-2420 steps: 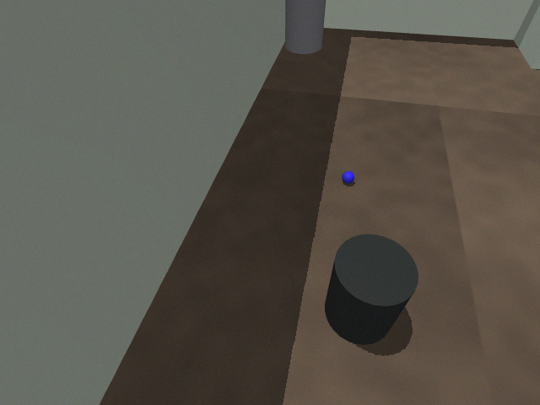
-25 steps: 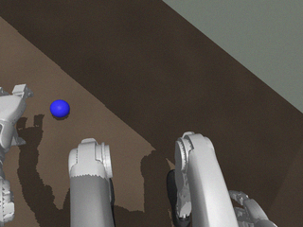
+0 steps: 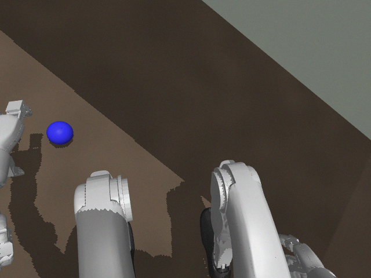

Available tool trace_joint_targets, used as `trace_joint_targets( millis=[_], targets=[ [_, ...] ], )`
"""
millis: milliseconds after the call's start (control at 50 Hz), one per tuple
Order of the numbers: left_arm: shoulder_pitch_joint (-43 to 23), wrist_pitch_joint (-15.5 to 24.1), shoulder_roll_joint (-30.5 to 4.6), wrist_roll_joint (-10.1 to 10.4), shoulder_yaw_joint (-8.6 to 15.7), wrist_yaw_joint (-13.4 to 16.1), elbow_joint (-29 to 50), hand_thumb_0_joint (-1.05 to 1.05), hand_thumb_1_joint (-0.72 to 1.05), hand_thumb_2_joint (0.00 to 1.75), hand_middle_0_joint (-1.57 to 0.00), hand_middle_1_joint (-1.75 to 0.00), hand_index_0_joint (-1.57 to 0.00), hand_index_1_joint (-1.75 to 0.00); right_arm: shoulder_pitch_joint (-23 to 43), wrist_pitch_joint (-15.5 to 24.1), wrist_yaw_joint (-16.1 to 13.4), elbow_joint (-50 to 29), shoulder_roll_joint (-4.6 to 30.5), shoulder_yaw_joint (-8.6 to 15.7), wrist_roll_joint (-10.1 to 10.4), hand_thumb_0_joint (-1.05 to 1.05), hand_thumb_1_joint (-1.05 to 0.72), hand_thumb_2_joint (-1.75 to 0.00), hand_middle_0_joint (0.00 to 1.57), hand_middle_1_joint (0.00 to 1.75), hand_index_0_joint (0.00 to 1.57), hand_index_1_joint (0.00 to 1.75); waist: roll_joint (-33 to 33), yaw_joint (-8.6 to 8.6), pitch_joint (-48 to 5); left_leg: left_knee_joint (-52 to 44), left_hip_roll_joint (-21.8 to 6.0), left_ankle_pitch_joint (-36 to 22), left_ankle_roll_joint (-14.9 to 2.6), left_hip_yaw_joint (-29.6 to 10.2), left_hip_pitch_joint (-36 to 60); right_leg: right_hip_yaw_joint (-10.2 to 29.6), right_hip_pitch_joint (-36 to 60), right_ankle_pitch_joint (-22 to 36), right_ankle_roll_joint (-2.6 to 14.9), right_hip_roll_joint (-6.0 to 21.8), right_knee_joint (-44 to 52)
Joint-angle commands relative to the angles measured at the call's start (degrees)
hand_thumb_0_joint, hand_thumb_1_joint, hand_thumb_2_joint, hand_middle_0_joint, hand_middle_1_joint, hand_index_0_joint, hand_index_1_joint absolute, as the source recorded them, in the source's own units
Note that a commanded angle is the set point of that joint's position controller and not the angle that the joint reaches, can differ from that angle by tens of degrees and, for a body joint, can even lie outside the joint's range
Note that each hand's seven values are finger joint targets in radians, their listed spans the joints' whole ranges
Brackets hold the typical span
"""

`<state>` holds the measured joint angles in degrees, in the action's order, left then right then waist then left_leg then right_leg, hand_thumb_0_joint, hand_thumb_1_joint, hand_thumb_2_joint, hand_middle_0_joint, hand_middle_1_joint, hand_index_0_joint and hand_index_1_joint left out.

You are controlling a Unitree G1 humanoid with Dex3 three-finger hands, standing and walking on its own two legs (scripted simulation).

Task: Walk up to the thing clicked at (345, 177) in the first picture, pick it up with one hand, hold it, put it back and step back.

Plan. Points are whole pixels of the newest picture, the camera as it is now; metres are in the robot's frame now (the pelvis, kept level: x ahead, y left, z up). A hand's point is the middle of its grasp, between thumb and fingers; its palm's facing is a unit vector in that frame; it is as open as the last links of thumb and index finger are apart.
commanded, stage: rise first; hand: left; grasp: from above
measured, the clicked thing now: (60, 132) +0.45 +0.32 -0.29
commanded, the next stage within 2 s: approach in 0.18 s
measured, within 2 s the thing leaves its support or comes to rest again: neither
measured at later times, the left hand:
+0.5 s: hand (26, 139) +0.40 +0.35 -0.18, palm faces -0.46 -0.09 -0.88, open 13.9 cm
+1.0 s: hand (42, 130) +0.43 +0.33 -0.20, palm faces -0.51 -0.10 -0.86, open 13.7 cm
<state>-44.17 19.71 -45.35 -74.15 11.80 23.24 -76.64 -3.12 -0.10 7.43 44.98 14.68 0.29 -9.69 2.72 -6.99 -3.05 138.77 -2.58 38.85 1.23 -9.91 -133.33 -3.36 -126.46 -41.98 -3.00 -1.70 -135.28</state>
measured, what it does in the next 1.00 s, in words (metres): stands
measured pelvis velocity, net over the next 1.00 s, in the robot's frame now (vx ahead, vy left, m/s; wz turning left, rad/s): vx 0.00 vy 0.00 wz -0.03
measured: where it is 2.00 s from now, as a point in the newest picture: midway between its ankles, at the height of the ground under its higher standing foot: (171, 263)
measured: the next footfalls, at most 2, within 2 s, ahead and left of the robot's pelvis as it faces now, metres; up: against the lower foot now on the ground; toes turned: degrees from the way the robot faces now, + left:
none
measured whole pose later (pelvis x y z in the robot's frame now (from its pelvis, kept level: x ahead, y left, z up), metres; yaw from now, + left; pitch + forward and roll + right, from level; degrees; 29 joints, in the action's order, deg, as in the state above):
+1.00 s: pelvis +0.00 +0.00 -0.01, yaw -2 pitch +33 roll -8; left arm -50.3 10.7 -46.6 -68.7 9.3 20.7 -81.9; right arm -6.8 1.5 8.8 43.6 15.0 -5.5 -9.8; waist 1.3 -12.9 1.4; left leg 140.8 -3.3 39.6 1.6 -11.2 -134.9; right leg -4.1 -128.8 -41.3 -3.3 -2.9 -136.6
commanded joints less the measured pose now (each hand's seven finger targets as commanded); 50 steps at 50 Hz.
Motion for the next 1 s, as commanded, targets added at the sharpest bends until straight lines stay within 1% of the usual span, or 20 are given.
trace_joint_targets(
  millis=[0, 20, 40, 80, 180, 240, 260, 280, 360, 380, 460, 540, 600, 640, 700, 760, 840, 880, 920, 980],
  targets=[
    [-14.1, -0.2, -17.6, 1.7, 2.8, 2.2, 7.3, 0.0, -0.51, 0.97, -0.06, -1.05, -0.08, -1.03, -9.6, 0.6, -0.6, -1.1, 13.7, 3.9, 0.0, 0.0, -0.9, -0.9, 0.2, 0.3, 0.2, 0.3, -17.1, 1.26, -37.5, -14.5, 1.3, -9.3, -2.39, 6.5, 33.3, -5.9, 12.3, 11.9, 4.68, -1.3, 13.6],
    [-13.3, -0.4, -16.7, 1.4, 1.8, 2.0, 5.6, 0.0, -0.52, 0.97, -0.06, -1.06, -0.08, -1.04, -9.6, 0.7, -0.5, -0.9, 13.7, 3.7, 0.1, 0.0, -0.9, -0.9, 0.2, 0.3, 0.2, 0.3, -16.6, 0.67, -36.5, -14.2, 1.4, -9.2, -2.44, 6.6, 32.9, -5.9, 11.7, 11.9, 4.79, -1.4, 13.6],
    [-14.3, -0.2, -17.0, 1.8, 2.3, 2.1, 5.9, 0.0, -0.51, 0.97, -0.06, -1.06, -0.08, -1.03, -9.7, 0.8, -0.5, -1.0, 14.1, 3.7, 0.0, 0.0, -0.9, -0.9, 0.2, 0.3, 0.2, 0.3, -16.6, 0.25, -36.2, -14.1, 1.4, -8.8, -2.44, 6.4, 32.3, -6.0, 11.5, 11.7, 4.69, -1.3, 13.3],
    [-14.0, 0.0, -18.8, 1.3, 3.0, 2.0, 6.0, 0.0, -0.52, 0.98, -0.06, -1.06, -0.08, -1.04, -10.0, 0.8, -0.5, -1.0, 13.8, 3.3, -0.2, 0.0, -0.9, -0.9, 0.2, 0.3, 0.2, 0.3, -16.7, 0.95, -36.9, -13.3, 1.6, -9.8, -2.59, 6.9, 31.8, -5.6, 13.4, 12.7, 4.64, -1.3, 13.7],
    [-14.5, 0.3, -18.2, 1.7, 2.3, 1.8, 4.3, 0.0, -0.52, 0.98, -0.06, -1.05, -0.08, -1.03, -9.7, 0.8, -0.4, -0.8, 14.0, 3.0, -0.4, 0.0, -0.9, -0.9, 0.2, 0.3, 0.2, 0.3, -15.5, -0.06, -36.3, -12.7, 1.5, -9.1, -2.6, 6.9, 30.4, -5.7, 12.9, 12.1, 4.63, -1.6, 13.9],
    [-14.4, 0.8, -19.8, 1.3, 3.6, 2.2, 4.4, 0.0, -0.53, 0.99, -0.07, -1.03, -0.08, -1.02, -10.3, 0.7, -0.3, -0.6, 14.1, 2.7, -0.9, 0.0, -0.9, -0.9, 0.2, 0.3, 0.2, 0.3, -14.9, 0.23, -37.1, -11.9, 1.6, -9.7, -2.71, 7.0, 29.9, -5.5, 14.7, 12.7, 4.44, -1.5, 13.8],
    [-15.2, 1.0, -19.8, 1.4, 3.4, 2.2, 4.7, 0.0, -0.59, 1.07, -0.11, -0.98, -0.06, -1.03, -9.8, 0.6, -0.3, -0.6, 13.9, 2.5, -1.1, 0.0, -0.9, -0.9, 0.2, 0.3, 0.2, 0.3, -15.1, 0.11, -37.4, -11.5, 1.7, -9.8, -2.8, 7.0, 29.8, -5.4, 14.8, 13.1, 4.39, -1.6, 13.8],
    [-16.0, 1.1, -19.5, 1.6, 3.3, 2.2, 5.2, 0.0, -0.51, 0.99, -0.05, -1.04, -0.07, -1.02, -10.1, 0.6, -0.3, -0.5, 14.3, 2.6, -1.1, 0.0, -0.89, -0.89, 0.2, 0.3, 0.2, 0.3, -15.7, -0.39, -37.5, -11.8, 1.6, -10.1, -2.68, 6.8, 30.5, -5.8, 14.3, 13.1, 4.35, -1.5, 13.4],
    [-20.0, 1.5, -16.2, 0.8, -0.7, 2.6, 2.7, 0.0, -0.49, 0.94, -0.05, -1.07, -0.08, -1.03, -10.6, 0.8, -0.3, 0.2, 14.4, 2.0, -1.5, 0.0, -0.89, -0.89, 0.2, 0.3, 0.2, 0.3, -15.7, -3.2, -35.1, -11.1, 1.5, -8.7, -2.58, 6.2, 29.6, -6.2, 12.2, 12.3, 4.42, -1.8, 13.6],
    [-21.4, 1.7, -15.7, 1.0, -0.8, 3.2, 2.7, 0.0, -0.49, 0.94, -0.05, -1.06, -0.08, -1.02, -11.0, 1.0, -0.3, 0.6, 14.7, 1.9, -1.7, 0.0, -0.89, -0.89, 0.2, 0.3, 0.2, 0.3, -16.4, -3.65, -34.6, -11.4, 1.5, -8.8, -2.5, 6.1, 29.9, -6.5, 11.4, 12.1, 4.33, -1.7, 13.1],
    [-26.7, 1.1, -12.1, -0.1, -5.2, 5.0, -0.2, 0.0, -0.48, 0.94, -0.05, -1.07, -0.09, -1.03, -11.9, 1.8, -0.3, 0.9, 14.9, 1.1, -2.0, 0.0, -0.89, -0.89, 0.2, 0.3, 0.2, 0.3, -17.0, -6.83, -33.8, -10.8, 1.2, -7.9, -2.33, 5.5, 29.7, -7.2, 10.0, 11.9, 4.28, -1.9, 13.2],
    [-29.3, -1.8, -15.1, -1.5, -3.1, 8.2, -1.3, 0.0, -0.47, 0.93, -0.05, -1.09, -0.1, -1.04, -13.0, 2.7, -0.4, 0.6, 15.5, 0.2, -2.2, 0.0, -0.89, -0.89, 0.2, 0.3, 0.2, 0.3, -21.4, -6.43, -37.3, -10.8, 0.9, -10.8, -1.88, 5.7, 32.9, -7.5, 10.9, 14.8, 4.29, -1.9, 11.8],
    [-29.2, -5.7, -15.3, -1.4, -2.4, 9.5, -6.4, 0.0, -0.47, 0.93, -0.05, -1.1, -0.1, -1.04, -12.6, 3.1, -0.3, 0.0, 15.4, -0.9, -2.1, 0.0, -0.89, -0.89, 0.2, 0.3, 0.2, 0.3, -21.9, -6.72, -35.4, -11.0, 0.9, -11.1, -1.94, 6.1, 32.1, -7.4, 10.5, 15.7, 4.51, -1.9, 11.5],
    [-29.4, -8.0, -17.9, -1.7, -0.8, 9.7, -7.0, 0.0, -0.47, 0.92, -0.05, -1.11, -0.11, -1.05, -12.3, 3.2, -0.2, -0.7, 15.9, -1.5, -2.3, 0.0, -0.9, -0.89, 0.2, 0.3, 0.2, 0.3, -22.5, -6.67, -36.3, -10.5, 0.9, -11.7, -2.14, 6.4, 31.5, -7.3, 11.9, 17.0, 4.51, -1.9, 11.5],
    [-27.0, -10.8, -18.8, -0.1, -0.5, 8.7, -6.8, 0.0, -0.47, 0.91, -0.05, -1.12, -0.11, -1.06, -11.7, 3.4, 0.3, -1.6, 15.8, -2.2, -1.8, 0.0, -0.9, -0.89, 0.2, 0.3, 0.2, 0.3, -21.8, -5.68, -36.7, -10.5, 0.9, -11.9, -2.62, 7.0, 29.6, -6.6, 14.5, 18.0, 4.46, -2.1, 11.7],
    [-23.2, -12.2, -21.0, 1.8, 1.0, 6.5, -4.5, 0.0, -0.46, 0.9, -0.05, -1.13, -0.12, -1.06, -11.2, 3.2, 0.5, -3.2, 15.5, -2.3, -1.3, 0.0, -0.9, -0.89, 0.2, 0.3, 0.2, 0.3, -21.7, -3.79, -39.8, -10.5, 0.9, -12.9, -2.88, 7.1, 28.8, -6.3, 17.8, 18.6, 4.42, -2.2, 11.5],
    [-16.0, -12.3, -19.9, 5.1, 1.0, 2.2, -1.7, 0.0, -0.45, 0.89, -0.05, -1.13, -0.13, -1.06, -11.1, 2.5, 0.8, -4.0, 13.9, -1.8, -0.3, 0.0, -0.9, -0.89, 0.2, 0.3, 0.2, 0.3, -16.4, -2.66, -37.6, -10.6, 1.2, -11.1, -3.72, 7.5, 23.8, -5.2, 22.0, 17.3, 3.69, -2.5, 13.2],
    [-17.2, -11.1, -19.7, 6.0, 0.4, -0.2, 2.0, 0.0, -0.47, 0.88, -0.04, -1.11, -0.11, -1.04, -12.2, 2.4, 0.8, -3.5, 14.4, -1.3, 0.0, 0.0, -0.9, -0.89, 0.2, 0.3, 0.2, 0.3, -14.8, -3.67, -37.5, -9.9, 1.1, -11.3, -3.87, 7.3, 23.4, -5.0, 22.5, 17.8, 3.45, -2.4, 13.5],
    [-18.9, -8.9, -17.5, 7.0, -1.0, -1.7, 3.0, 0.0, -0.46, 0.87, -0.04, -1.11, -0.11, -1.04, -12.6, 2.2, 0.7, -2.9, 14.8, -1.1, 0.3, 0.0, -0.9, -0.89, 0.2, 0.3, 0.2, 0.3, -14.0, -4.94, -36.2, -9.8, 1.0, -10.3, -3.59, 6.4, 23.6, -5.7, 20.6, 16.7, 3.64, -2.4, 13.4],
    [-21.9, -4.5, -16.4, 6.5, -2.7, -2.4, 3.2, 0.0, -0.5, 0.94, -0.06, -1.08, -0.1, -1.04, -14.2, 2.1, 0.6, -2.0, 15.5, -1.2, -0.2, 0.0, -0.9, -0.89, 0.2, 0.3, 0.2, 0.3, -13.0, -7.33, -33.9, -8.8, 0.9, -9.1, -3.31, 5.4, 23.4, -6.4, 19.6, 15.5, 3.62, -2.5, 13.9]
  ],
)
